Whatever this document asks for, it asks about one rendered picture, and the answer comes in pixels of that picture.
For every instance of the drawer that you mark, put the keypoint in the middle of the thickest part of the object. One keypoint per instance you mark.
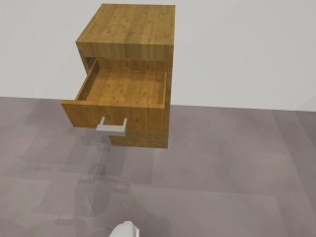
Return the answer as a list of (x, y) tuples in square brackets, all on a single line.
[(118, 89)]

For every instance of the cabinet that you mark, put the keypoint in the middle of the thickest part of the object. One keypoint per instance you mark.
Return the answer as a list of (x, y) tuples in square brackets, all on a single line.
[(133, 31)]

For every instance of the robot left thigh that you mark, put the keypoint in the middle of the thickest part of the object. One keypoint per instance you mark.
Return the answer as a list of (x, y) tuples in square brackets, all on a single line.
[(125, 230)]

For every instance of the handle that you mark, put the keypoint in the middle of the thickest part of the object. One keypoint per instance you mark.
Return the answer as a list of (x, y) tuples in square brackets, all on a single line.
[(113, 130)]

